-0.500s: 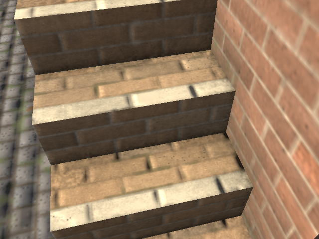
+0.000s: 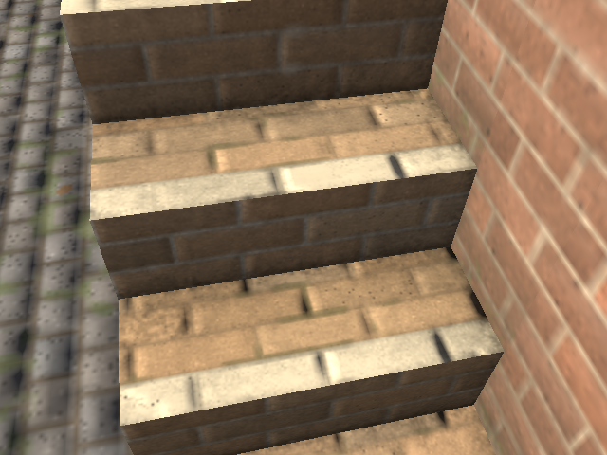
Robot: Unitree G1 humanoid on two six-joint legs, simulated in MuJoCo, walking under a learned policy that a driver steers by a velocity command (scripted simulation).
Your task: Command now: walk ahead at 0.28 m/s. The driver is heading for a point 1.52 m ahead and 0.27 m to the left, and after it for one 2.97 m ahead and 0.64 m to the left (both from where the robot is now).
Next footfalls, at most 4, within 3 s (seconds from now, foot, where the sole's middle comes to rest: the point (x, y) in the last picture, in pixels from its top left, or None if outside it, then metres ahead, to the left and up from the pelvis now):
none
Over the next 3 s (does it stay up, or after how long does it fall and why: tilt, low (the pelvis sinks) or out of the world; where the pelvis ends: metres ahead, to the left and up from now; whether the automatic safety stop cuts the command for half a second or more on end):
stays up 0.00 -0.03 0.00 its command is cut before an obstacle from the start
